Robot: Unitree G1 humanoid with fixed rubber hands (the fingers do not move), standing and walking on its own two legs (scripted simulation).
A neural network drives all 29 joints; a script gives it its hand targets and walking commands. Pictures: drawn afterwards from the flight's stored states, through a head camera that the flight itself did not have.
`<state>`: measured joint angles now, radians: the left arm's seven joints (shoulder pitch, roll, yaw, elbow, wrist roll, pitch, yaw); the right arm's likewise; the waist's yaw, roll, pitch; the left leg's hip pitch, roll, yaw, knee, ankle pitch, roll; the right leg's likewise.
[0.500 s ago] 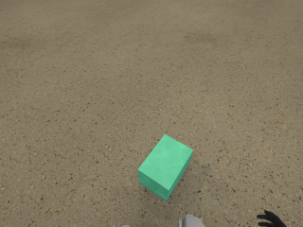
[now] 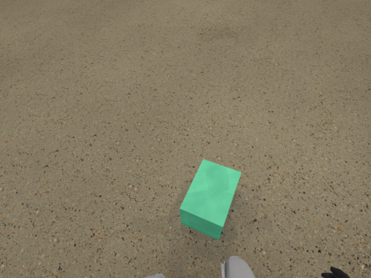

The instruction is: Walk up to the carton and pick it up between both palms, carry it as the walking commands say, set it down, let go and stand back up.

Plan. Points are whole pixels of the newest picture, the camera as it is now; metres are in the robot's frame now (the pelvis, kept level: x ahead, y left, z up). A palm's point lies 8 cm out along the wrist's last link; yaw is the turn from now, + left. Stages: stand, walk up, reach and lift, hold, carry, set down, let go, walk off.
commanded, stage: walk up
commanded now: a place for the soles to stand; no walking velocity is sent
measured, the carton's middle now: (210, 198) +0.58 -0.11 -0.62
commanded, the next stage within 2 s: none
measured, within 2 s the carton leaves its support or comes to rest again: neither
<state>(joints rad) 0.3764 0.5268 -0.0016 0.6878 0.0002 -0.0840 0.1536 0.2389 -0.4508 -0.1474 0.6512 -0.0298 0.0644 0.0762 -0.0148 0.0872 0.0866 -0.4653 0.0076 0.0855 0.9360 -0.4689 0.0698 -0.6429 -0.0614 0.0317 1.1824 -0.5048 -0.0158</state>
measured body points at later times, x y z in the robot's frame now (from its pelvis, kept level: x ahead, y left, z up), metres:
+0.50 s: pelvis -0.01 +0.10 -0.01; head +0.02 +0.07 +0.44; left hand +0.12 +0.45 -0.06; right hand +0.05 -0.25 -0.11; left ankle +0.01 +0.18 -0.69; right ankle +0.03 -0.05 -0.68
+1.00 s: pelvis -0.01 +0.14 +0.00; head +0.03 +0.11 +0.44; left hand +0.16 +0.46 -0.06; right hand +0.02 -0.21 -0.10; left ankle +0.02 +0.23 -0.69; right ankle +0.02 -0.03 -0.69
